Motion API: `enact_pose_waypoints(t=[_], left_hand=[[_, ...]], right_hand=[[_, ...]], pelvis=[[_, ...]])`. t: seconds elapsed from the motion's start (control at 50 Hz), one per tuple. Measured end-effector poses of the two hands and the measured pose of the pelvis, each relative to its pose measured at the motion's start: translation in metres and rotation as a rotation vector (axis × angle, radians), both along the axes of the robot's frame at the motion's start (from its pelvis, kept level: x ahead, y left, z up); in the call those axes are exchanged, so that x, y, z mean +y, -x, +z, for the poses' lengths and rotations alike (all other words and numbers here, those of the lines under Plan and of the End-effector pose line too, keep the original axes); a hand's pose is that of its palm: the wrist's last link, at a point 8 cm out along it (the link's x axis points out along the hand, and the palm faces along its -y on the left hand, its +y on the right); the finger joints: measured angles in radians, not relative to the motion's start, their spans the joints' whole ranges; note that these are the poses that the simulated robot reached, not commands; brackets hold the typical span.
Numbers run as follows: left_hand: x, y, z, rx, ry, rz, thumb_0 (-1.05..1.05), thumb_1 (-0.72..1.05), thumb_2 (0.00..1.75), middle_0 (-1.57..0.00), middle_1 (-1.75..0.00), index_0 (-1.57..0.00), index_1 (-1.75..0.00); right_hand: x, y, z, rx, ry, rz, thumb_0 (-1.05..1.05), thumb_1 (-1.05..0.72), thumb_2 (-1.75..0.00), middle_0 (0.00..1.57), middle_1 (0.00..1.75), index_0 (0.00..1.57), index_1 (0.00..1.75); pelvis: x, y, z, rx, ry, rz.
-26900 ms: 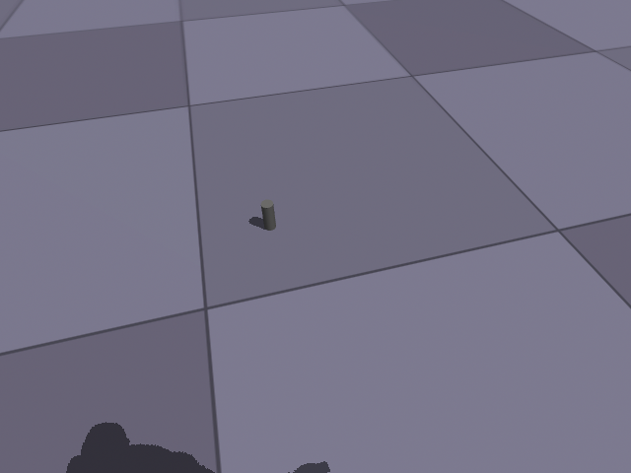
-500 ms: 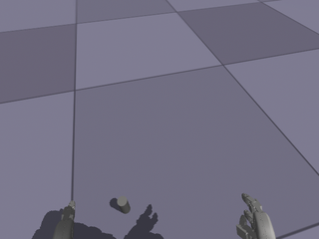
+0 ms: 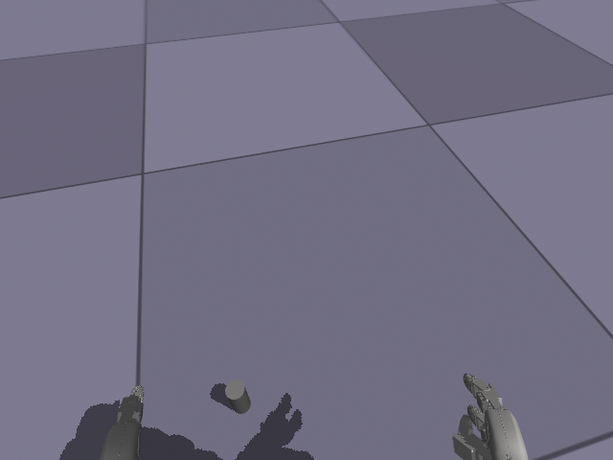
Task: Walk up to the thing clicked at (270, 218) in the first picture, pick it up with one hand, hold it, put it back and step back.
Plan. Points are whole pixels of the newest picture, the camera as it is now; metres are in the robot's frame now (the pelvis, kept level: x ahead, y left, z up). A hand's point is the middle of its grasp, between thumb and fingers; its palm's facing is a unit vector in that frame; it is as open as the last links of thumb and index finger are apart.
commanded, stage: stand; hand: left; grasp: from the side
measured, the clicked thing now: (238, 397) +0.41 +0.20 -0.65
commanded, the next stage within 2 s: none
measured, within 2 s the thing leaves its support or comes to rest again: neither
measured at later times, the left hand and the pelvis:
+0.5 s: hand out of the picture +0.15 +0.20 -0.09, palm faces -0.03 -0.94 -0.33, open 9.1 cm; pelvis -0.01 +0.00 +0.01, yaw +0 degrees
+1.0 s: hand out of the picture +0.03 +0.26 -0.11, palm faces +0.00 -0.94 -0.35, open 7.4 cm; pelvis -0.01 +0.01 +0.05, yaw +1 degrees
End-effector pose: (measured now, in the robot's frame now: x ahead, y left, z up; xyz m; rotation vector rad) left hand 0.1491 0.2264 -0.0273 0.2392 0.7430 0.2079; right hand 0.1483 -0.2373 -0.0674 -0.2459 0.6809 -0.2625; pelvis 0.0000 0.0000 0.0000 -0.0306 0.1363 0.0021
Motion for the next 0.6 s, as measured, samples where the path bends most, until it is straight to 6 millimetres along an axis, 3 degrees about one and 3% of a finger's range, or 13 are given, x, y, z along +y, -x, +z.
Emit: enact_pose_waypoints(t=[0.12, 0.2, 0.4, 0.48, 0.6], left_hand=[[0.0, 0.0, 0.0, 0.001, -0.002, 0.001, -0.01, -0.51, 0.08, -0.08, -0.08, -0.07, -0.08], [-0.001, 0.001, 0.0, 0.003, 0.0, 0.003, -0.01, -0.39, 0.21, -0.13, -0.16, -0.12, -0.17], [0.0, 0.004, -0.002, -0.003, -0.012, -0.021, 0.0, 0.25, 0.71, -0.19, -0.28, -0.19, -0.28], [0.015, 0.008, -0.025, 0.056, -0.046, -0.106, 0.0, 0.53, 0.81, -0.2, -0.29, -0.2, -0.3], [0.047, 0.038, -0.044, 0.209, -0.049, -0.066, 0.01, 0.77, 0.87, -0.21, -0.3, -0.2, -0.3]], right_hand=[[0.0, 0.0, 0.0, 0.001, -0.002, 0.002, 0.02, -0.9, -0.9, 0.2, 0.3, 0.21, 0.3], [0.0, 0.0, -0.001, 0.003, -0.003, 0.0, 0.02, -0.9, -0.9, 0.2, 0.3, 0.21, 0.3], [-0.001, 0.005, -0.001, 0.018, 0.015, 0.028, 0.02, -0.9, -0.9, 0.2, 0.3, 0.21, 0.3], [-0.011, 0.015, -0.015, 0.21, 0.037, 0.14, 0.01, -0.9, -0.9, 0.2, 0.3, 0.21, 0.3], [-0.034, 0.047, -0.013, 0.35, 0.029, 0.088, 0.01, -0.9, -0.9, 0.21, 0.3, 0.21, 0.3]], pelvis=[[0.0, -0.001, 0.0, 0.001, -0.001, 0.0], [-0.001, 0.0, 0.0, -0.002, 0.0, 0.001], [-0.001, 0.005, 0.001, -0.021, -0.003, 0.003], [-0.002, 0.011, 0.007, -0.078, -0.025, 0.005], [0.003, 0.011, 0.019, -0.119, -0.034, 0.003]])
